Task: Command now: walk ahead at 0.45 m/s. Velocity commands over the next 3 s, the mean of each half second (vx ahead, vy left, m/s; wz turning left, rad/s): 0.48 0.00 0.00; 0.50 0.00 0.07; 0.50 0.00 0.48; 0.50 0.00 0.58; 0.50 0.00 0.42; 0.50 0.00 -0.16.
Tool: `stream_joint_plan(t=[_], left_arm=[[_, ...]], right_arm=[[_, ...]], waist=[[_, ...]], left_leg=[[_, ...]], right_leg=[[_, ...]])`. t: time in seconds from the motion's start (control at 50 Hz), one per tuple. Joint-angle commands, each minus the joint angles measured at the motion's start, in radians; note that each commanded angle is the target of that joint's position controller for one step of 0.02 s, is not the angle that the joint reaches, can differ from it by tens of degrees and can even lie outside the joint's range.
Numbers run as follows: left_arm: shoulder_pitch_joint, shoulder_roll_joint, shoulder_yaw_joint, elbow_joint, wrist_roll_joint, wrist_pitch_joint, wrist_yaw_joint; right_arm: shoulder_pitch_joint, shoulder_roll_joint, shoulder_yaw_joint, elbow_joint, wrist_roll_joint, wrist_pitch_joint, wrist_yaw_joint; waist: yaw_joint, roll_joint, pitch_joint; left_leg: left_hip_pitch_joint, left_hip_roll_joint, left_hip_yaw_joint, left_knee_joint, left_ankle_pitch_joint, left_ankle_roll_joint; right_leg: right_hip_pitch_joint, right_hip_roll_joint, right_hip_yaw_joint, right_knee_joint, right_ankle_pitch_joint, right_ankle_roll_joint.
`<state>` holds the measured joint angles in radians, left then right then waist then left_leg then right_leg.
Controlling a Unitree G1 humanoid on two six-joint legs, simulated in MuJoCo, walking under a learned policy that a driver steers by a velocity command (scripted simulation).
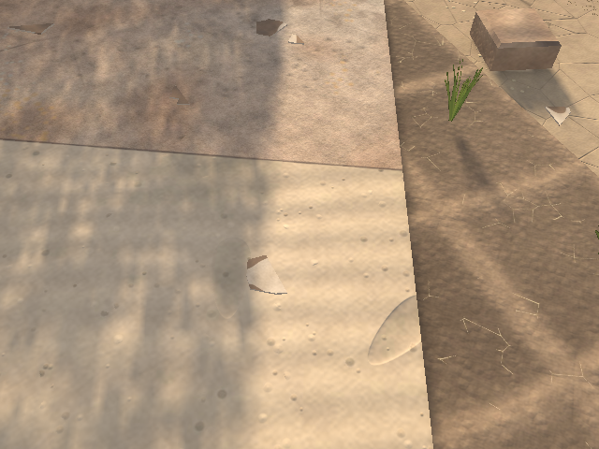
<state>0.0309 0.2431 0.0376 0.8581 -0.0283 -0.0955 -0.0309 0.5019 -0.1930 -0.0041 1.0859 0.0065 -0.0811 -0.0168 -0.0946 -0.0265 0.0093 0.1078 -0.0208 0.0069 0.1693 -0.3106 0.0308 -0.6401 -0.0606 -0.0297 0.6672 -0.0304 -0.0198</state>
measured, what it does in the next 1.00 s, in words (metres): walks ahead: right foot, then left foot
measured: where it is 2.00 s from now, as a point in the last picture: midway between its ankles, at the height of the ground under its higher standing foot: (218, 217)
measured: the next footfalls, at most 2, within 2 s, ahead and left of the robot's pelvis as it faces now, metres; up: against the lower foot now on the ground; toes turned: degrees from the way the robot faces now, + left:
right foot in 0.12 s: +0.26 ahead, -0.13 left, +0.00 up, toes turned -2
left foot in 0.66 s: +0.57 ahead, +0.10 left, +0.00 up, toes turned +3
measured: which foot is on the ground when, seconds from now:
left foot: down 0.00-0.14, up 0.16-0.64, down 0.66-1.00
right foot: up 0.00-0.10, down 0.12-0.68, up 0.70-1.00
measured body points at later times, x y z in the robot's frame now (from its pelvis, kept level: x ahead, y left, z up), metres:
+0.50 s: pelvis +0.29 -0.04 +0.01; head +0.30 -0.04 +0.46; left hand +0.27 +0.22 -0.14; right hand +0.47 -0.29 -0.09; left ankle +0.49 +0.13 -0.68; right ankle +0.22 -0.13 -0.74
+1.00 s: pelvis +0.58 +0.02 +0.01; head +0.60 +0.03 +0.46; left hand +0.75 +0.28 -0.10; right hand +0.58 -0.25 -0.12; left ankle +0.53 +0.10 -0.74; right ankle +0.74 -0.16 -0.68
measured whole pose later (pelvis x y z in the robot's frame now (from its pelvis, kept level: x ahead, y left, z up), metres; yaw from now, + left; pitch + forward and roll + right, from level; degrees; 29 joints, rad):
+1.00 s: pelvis +0.58 +0.02 +0.01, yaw +2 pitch +2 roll +1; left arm 0.07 0.28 0.04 0.87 0.00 -0.08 0.00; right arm 0.37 -0.24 -0.04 0.96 0.01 -0.09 0.01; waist -0.06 -0.04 0.00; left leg -0.08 -0.07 0.02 0.23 -0.18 0.07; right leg -0.66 -0.11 0.06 0.72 -0.01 0.01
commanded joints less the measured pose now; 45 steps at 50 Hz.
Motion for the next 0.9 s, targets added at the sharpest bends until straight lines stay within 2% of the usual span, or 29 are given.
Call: stream_joint_plan(t=[0.02, 0.06, 0.08, 0.1, 0.12, 0.14, 0.16, 0.18, 0.2, 0.22, 0.26, 0.28, 0.32, 0.38, 0.44, 0.52, 0.56, 0.62, 0.64, 0.66, 0.68, 0.7, 0.72, 0.74, 0.76, 0.78, 0.8, 0.84, 0.9], left_arm=[[-0.146, 0.051, 0.0, -0.104, -0.006, -0.012, -0.012], [-0.096, 0.093, 0.017, -0.101, -0.003, -0.017, -0.016], [-0.016, 0.123, 0.033, -0.08, -0.002, -0.017, -0.013], [0.143, 0.159, 0.056, -0.03, -0.006, -0.014, -0.007], [0.322, 0.203, 0.073, 0.014, -0.005, -0.008, 0.003], [0.447, 0.307, 0.094, 0.044, 0.021, -0.002, 0.004], [0.424, 0.222, 0.066, 0.048, 0.021, -0.002, -0.001], [0.313, 0.167, 0.047, 0.038, 0.016, -0.008, -0.003], [0.208, 0.132, 0.035, 0.015, 0.016, -0.014, -0.006], [0.147, 0.102, 0.024, 0.008, 0.025, -0.019, -0.013], [0.113, 0.063, 0.012, 0.021, 0.038, -0.027, -0.023], [0.126, 0.066, 0.012, 0.033, 0.036, -0.029, -0.024], [0.162, 0.096, 0.015, 0.055, 0.037, -0.033, -0.013], [0.228, 0.124, 0.017, 0.078, 0.033, -0.028, 0.011], [0.278, 0.143, 0.016, 0.09, 0.024, -0.023, 0.023], [0.368, 0.16, 0.02, 0.129, 0.011, -0.008, 0.026], [0.389, 0.166, 0.024, 0.143, 0.009, 0.008, 0.029], [0.359, 0.192, 0.036, 0.139, 0.013, 0.031, 0.035], [0.339, 0.19, 0.034, 0.132, 0.017, 0.039, 0.035], [0.342, 0.159, 0.022, 0.118, 0.029, 0.044, 0.036], [0.431, 0.064, -0.009, 0.09, 0.042, 0.03, 0.029], [0.465, 0.021, -0.024, 0.109, 0.026, 0.004, 0.022], [0.375, 0.141, 0.004, 0.09, 0.001, -0.019, 0.017], [0.286, 0.163, 0.011, 0.061, -0.017, -0.03, 0.017], [0.244, 0.154, 0.012, 0.054, -0.01, -0.03, 0.023], [0.239, 0.149, 0.02, 0.055, 0.005, -0.019, 0.029], [0.262, 0.123, 0.019, 0.061, 0.009, -0.005, 0.03], [0.272, 0.086, 0.015, 0.059, 0.017, 0.015, 0.032], [0.155, 0.089, 0.017, 0.007, 0.035, 0.015, 0.038]], right_arm=[[0.016, -0.192, -0.039, -0.032, 0.015, -0.009, -0.01], [-0.008, -0.208, -0.048, -0.04, 0.011, -0.002, -0.009], [-0.02, -0.22, -0.053, -0.046, 0.006, 0.005, -0.008], [-0.033, -0.212, -0.051, -0.055, -0.002, 0.014, -0.006], [-0.041, -0.196, -0.04, -0.075, -0.014, 0.018, -0.003], [0.095, -0.041, 0.001, -0.093, -0.016, -0.001, 0.012], [0.066, -0.076, -0.004, -0.08, 0.008, -0.035, 0.02], [-0.058, -0.167, -0.03, -0.127, 0.04, -0.054, 0.023], [-0.138, -0.185, -0.034, -0.151, 0.044, -0.062, 0.017], [-0.168, -0.182, -0.041, -0.155, 0.032, -0.058, 0.007], [-0.123, -0.139, -0.045, -0.147, 0.018, -0.028, 0.002], [-0.116, -0.122, -0.044, -0.148, 0.016, -0.016, 0.002], [-0.17, -0.129, -0.048, -0.176, 0.01, -0.003, 0.0], [-0.31, -0.14, -0.051, -0.231, -0.004, -0.007, 0.001], [-0.431, -0.12, -0.042, -0.265, -0.002, -0.02, 0.011], [-0.557, -0.118, -0.031, -0.307, 0.009, -0.024, 0.03], [-0.593, -0.129, -0.03, -0.332, 0.012, -0.029, 0.043], [-0.514, -0.175, -0.046, -0.326, 0.013, -0.038, 0.056], [-0.399, -0.207, -0.065, -0.294, 0.012, -0.04, 0.055], [-0.217, -0.26, -0.09, -0.24, 0.01, -0.039, 0.049], [-0.069, -0.363, -0.114, -0.214, -0.012, -0.035, 0.043], [-0.032, -0.324, -0.105, -0.197, -0.003, -0.027, 0.046], [-0.097, -0.257, -0.082, -0.207, 0.005, -0.027, 0.045], [-0.184, -0.22, -0.071, -0.23, 0.002, -0.026, 0.041], [-0.257, -0.195, -0.062, -0.241, -0.005, -0.028, 0.043], [-0.295, -0.164, -0.052, -0.245, -0.013, -0.032, 0.046], [-0.304, -0.149, -0.048, -0.24, -0.018, -0.033, 0.05], [-0.279, -0.162, -0.05, -0.222, -0.011, -0.038, 0.053], [-0.224, -0.203, -0.063, -0.202, -0.005, -0.031, 0.035]], waist=[[0.039, 0.133, 0.148], [0.092, 0.138, 0.092], [0.138, 0.152, 0.025], [0.216, 0.15, -0.07], [0.291, 0.114, -0.183], [0.225, -0.175, -0.376], [0.232, -0.198, -0.408], [0.202, -0.153, -0.208], [0.168, -0.06, -0.111], [0.13, -0.008, -0.054], [0.067, -0.054, -0.036], [0.058, -0.056, -0.025], [0.054, -0.043, 0.013], [0.085, -0.011, 0.048], [0.123, -0.013, 0.056], [0.168, -0.01, 0.083], [0.168, -0.012, 0.09], [0.11, -0.045, 0.03], [0.046, -0.045, -0.045], [-0.022, -0.027, -0.172], [-0.012, 0.163, -0.344], [-0.007, 0.312, -0.444], [-0.014, 0.221, -0.315], [0.007, 0.164, -0.195], [0.04, 0.084, -0.107], [0.073, 0.079, -0.068], [0.098, 0.099, -0.056], [0.116, 0.095, -0.035], [0.102, 0.068, 0.009]], left_leg=[[-0.133, 0.255, -0.103, -0.081, 0.37, 0.143], [-0.056, 0.272, -0.079, 0.021, 0.635, 0.116], [-0.038, 0.262, -0.059, 0.127, 0.817, 0.1], [-0.073, 0.226, -0.029, 0.312, 0.93, 0.078], [-0.265, 0.189, -0.017, 0.574, 0.751, 0.05], [-0.643, -0.001, 0.004, 1.007, 0.168, -0.02], [-0.76, -0.036, -0.147, 1.175, -0.234, 0.001], [-0.853, 0.028, -0.14, 1.223, -0.179, 0.026], [-0.827, 0.086, -0.111, 1.186, -0.074, 0.038], [-0.778, 0.124, -0.092, 1.128, -0.002, 0.037], [-0.664, 0.168, -0.093, 1.047, 0.061, 0.037], [-0.653, 0.171, -0.08, 1.027, 0.066, 0.032], [-0.705, 0.18, -0.068, 0.965, 0.125, 0.013], [-0.812, 0.186, -0.063, 0.781, 0.289, -0.016], [-0.764, 0.15, -0.022, 0.564, 0.432, -0.021], [-0.775, 0.12, -0.007, 0.418, 0.423, -0.019], [-0.801, 0.115, -0.018, 0.369, 0.36, -0.001], [-0.663, 0.074, 0.008, 0.322, 0.252, 0.036], [-0.5, 0.037, 0.041, 0.303, 0.249, 0.059], [-0.23, 0.068, 0.011, 0.341, 0.287, 0.097], [0.187, 0.325, -0.37, 0.345, 0.249, 0.231], [0.34, 0.44, -0.74, 0.173, 0.113, 0.331], [0.247, 0.4, -0.655, 0.141, 0.037, 0.275], [0.098, 0.363, -0.499, 0.123, 0.074, 0.236], [-0.062, 0.324, -0.385, 0.085, 0.171, 0.218], [-0.165, 0.284, -0.307, 0.053, 0.24, 0.199], [-0.228, 0.261, -0.262, 0.022, 0.263, 0.193], [-0.289, 0.241, -0.212, -0.016, 0.327, 0.21], [-0.28, 0.231, -0.186, -0.045, 0.371, 0.225]], right_leg=[[0.059, 0.028, -0.008, -0.112, 0.06, -0.025], [0.146, 0.053, -0.012, -0.135, 0.03, -0.06], [0.258, 0.082, -0.03, -0.123, 0.004, -0.081], [0.454, 0.11, -0.047, -0.124, -0.009, -0.109], [0.746, 0.003, 0.074, -0.105, -0.053, -0.155], [1.116, -0.287, 0.58, -0.195, -0.308, -0.333], [1.09, -0.333, 0.851, -0.398, -0.422, -0.346], [0.925, -0.295, 0.702, -0.42, -0.417, -0.278], [0.746, -0.26, 0.545, -0.439, -0.306, -0.243], [0.598, -0.216, 0.422, -0.464, -0.19, -0.222], [0.447, -0.149, 0.289, -0.517, -0.131, -0.202], [0.408, -0.138, 0.254, -0.538, -0.108, -0.211], [0.372, -0.133, 0.207, -0.574, -0.083, -0.227], [0.414, -0.133, 0.176, -0.59, -0.037, -0.221], [0.436, -0.104, 0.113, -0.592, 0.006, -0.189], [0.576, -0.139, 0.109, -0.559, 0.006, -0.184], [0.672, -0.176, 0.12, -0.515, 0.041, -0.175], [0.742, -0.194, 0.116, -0.391, 0.287, -0.144], [0.728, -0.157, 0.085, -0.25, 0.453, -0.125], [0.618, -0.101, 0.046, -0.03, 0.444, -0.097], [0.249, 0.026, -0.007, 0.362, 0.09, -0.033], [0.006, 0.142, 0.082, 0.6, -0.516, -0.005], [-0.103, 0.074, 0.157, 0.686, -0.502, -0.028], [-0.123, 0.019, 0.127, 0.672, -0.413, -0.042], [-0.086, -0.028, 0.101, 0.608, -0.328, -0.038], [-0.026, -0.061, 0.103, 0.541, -0.276, -0.034], [0.03, -0.074, 0.102, 0.51, -0.246, -0.029], [0.055, -0.079, 0.085, 0.451, -0.22, -0.013], [-0.029, -0.076, 0.077, 0.273, -0.103, 0.022]])
Over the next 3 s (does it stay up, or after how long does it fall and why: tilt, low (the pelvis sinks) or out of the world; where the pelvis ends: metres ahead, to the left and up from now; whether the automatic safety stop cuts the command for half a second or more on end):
stays up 1.44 0.52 0.01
